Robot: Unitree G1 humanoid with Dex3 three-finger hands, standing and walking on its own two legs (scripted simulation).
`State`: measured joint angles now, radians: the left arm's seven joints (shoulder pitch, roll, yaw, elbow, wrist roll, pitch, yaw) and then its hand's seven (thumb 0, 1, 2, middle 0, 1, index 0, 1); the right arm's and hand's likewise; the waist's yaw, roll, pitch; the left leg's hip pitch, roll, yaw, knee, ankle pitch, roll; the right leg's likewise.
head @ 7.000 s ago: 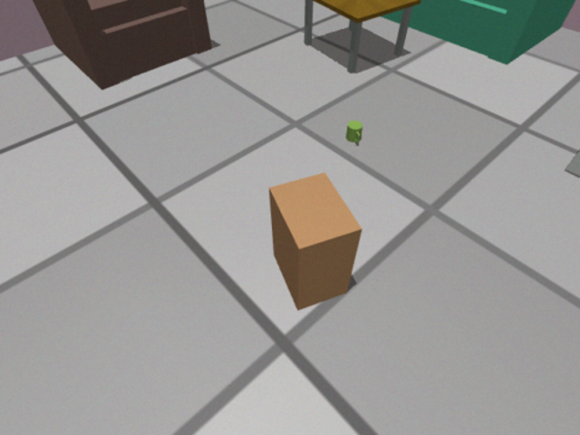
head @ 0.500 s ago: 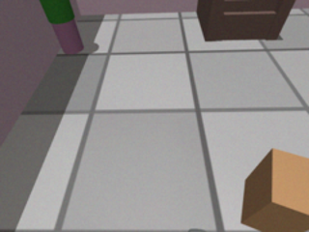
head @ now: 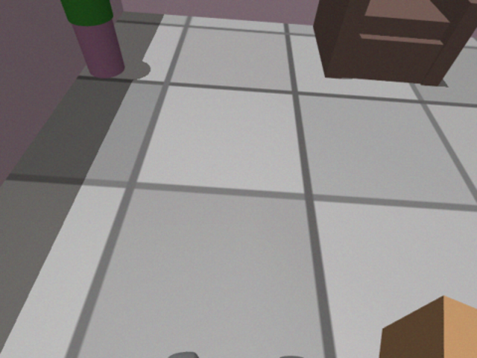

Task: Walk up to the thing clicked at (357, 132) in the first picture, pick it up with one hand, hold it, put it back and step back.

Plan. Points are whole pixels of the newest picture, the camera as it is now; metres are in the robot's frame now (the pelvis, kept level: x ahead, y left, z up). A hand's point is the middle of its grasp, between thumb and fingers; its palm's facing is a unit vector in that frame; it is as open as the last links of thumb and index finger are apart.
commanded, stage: walk up
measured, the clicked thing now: out of the picture +0.61 -1.44 -0.71
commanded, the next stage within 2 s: stand in 1.26 s
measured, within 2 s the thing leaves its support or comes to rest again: neither
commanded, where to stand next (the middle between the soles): +0.24 -0.03 m, yaw +1 degrees
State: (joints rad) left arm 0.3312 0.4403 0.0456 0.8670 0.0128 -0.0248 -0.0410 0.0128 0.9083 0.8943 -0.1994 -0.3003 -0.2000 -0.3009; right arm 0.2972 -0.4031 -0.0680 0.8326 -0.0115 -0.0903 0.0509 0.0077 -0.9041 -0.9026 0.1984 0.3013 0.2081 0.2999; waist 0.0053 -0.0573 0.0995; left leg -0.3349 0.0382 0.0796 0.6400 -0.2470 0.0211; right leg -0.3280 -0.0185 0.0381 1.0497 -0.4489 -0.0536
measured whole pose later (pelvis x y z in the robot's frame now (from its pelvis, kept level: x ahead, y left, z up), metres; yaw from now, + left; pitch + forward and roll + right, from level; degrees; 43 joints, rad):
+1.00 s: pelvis +0.16 -0.03 +0.02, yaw +2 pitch -3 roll +0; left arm 0.11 0.37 -0.01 1.10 0.00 -0.02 -0.01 0.01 0.91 0.89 -0.20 -0.30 -0.20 -0.30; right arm 0.08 -0.36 0.01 1.07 0.01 -0.01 0.02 0.01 -0.90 -0.90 0.20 0.30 0.21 0.30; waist 0.03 0.00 0.08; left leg -0.21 0.03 0.01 0.48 -0.22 -0.01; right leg -0.20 -0.04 -0.06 0.46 -0.21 0.02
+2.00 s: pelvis +0.19 -0.05 +0.03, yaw +2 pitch -2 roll +0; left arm 0.08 0.34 0.00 1.15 0.01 -0.02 -0.01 0.01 0.91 0.89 -0.20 -0.30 -0.20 -0.30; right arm 0.08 -0.36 0.00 1.15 -0.01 -0.01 0.01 0.01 -0.90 -0.90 0.20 0.30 0.21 0.30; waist 0.00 0.01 0.05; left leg -0.10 0.04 0.01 0.31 -0.17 -0.04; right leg -0.10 -0.02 -0.06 0.32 -0.18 0.00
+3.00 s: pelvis +0.19 -0.05 +0.03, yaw +1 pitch -2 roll +0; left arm 0.11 0.35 0.00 1.14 0.01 -0.01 -0.01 0.01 0.91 0.89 -0.20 -0.30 -0.20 -0.30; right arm 0.11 -0.36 0.01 1.14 -0.01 -0.01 0.01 0.01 -0.90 -0.90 0.20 0.30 0.21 0.30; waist 0.00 0.01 0.05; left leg -0.09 0.05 0.01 0.30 -0.18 -0.04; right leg -0.10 -0.01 -0.06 0.32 -0.19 -0.01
